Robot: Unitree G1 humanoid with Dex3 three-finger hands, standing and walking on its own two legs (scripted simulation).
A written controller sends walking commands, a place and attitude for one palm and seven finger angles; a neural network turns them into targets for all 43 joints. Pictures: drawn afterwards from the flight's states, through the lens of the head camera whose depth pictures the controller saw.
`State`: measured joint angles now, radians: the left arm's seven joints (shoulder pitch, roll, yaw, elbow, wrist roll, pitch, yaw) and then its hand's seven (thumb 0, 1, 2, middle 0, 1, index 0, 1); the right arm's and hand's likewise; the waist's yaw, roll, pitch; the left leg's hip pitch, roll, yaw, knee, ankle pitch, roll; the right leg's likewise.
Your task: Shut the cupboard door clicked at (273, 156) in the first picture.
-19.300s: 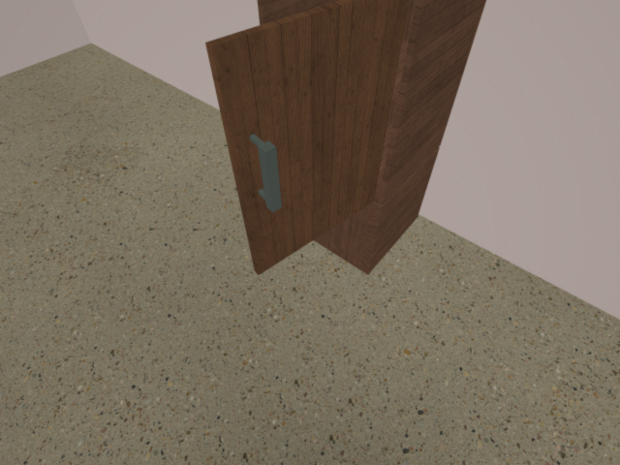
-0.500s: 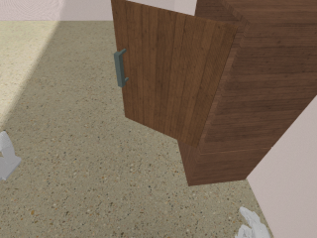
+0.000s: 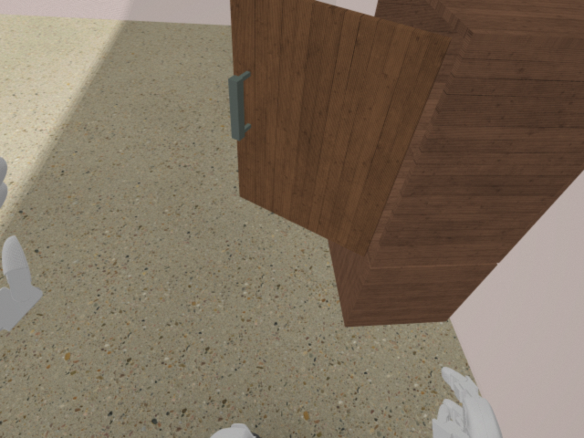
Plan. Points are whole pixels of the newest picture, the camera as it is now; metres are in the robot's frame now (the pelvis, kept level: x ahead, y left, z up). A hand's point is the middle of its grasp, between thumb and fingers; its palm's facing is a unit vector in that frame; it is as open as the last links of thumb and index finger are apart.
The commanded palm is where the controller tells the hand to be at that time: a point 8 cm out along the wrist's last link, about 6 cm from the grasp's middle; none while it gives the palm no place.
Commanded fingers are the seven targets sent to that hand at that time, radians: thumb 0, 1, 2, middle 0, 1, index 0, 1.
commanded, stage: step back with the hand held close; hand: left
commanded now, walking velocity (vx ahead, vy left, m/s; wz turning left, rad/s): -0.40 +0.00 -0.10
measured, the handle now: (242, 106) +0.81 +0.15 +0.02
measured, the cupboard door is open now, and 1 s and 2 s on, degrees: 55 55 55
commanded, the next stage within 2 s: stop stepping back and stand still in 0.42 s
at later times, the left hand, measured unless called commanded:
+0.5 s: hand out of the picture +0.12 +0.28 +0.20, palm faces +0.34 -0.85 -0.40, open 7.4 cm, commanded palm +0.04 +0.32 +0.19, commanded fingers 0.00 0.90 0.90 -0.20 -0.30 -0.20 -0.30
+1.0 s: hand out of the picture -0.01 +0.29 +0.20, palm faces +0.18 -0.86 -0.48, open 7.4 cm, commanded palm -0.05 +0.35 +0.19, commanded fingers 0.00 0.90 0.90 -0.20 -0.30 -0.20 -0.30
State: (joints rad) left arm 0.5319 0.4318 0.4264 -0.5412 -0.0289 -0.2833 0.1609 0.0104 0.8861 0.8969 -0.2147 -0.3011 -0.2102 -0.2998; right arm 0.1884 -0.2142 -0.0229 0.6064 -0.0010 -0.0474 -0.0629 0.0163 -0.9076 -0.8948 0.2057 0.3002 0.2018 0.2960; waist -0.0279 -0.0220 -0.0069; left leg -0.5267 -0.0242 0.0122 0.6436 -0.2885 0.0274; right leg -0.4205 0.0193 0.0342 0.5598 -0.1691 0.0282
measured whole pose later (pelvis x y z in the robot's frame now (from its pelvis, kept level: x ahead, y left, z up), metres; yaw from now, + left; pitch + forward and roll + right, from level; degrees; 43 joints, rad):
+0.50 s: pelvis -0.12 +0.03 +0.00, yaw -2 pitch +0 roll -7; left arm 0.42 0.49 0.46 -0.48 -0.08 -0.26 0.10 0.01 0.89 0.90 -0.21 -0.30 -0.21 -0.30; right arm 0.14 -0.15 -0.02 0.63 -0.02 -0.07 -0.06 0.02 -0.91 -0.89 0.21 0.30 0.20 0.30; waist -0.06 0.04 -0.02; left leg -0.53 0.08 0.09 0.36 0.11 0.06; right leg -0.25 0.10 0.00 0.69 -0.54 -0.02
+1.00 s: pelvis -0.24 +0.08 +0.03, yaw -10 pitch +0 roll -3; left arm 0.66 0.49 0.41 -0.59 -0.04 -0.15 0.14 0.01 0.89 0.90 -0.21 -0.30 -0.20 -0.30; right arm 0.32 -0.12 0.04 0.63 -0.03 -0.06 -0.04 0.02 -0.90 -0.89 0.21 0.30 0.20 0.30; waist -0.07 -0.02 -0.09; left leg -0.33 0.04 0.04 0.40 -0.24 -0.01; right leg -0.18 0.10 -0.15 0.53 -0.47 -0.05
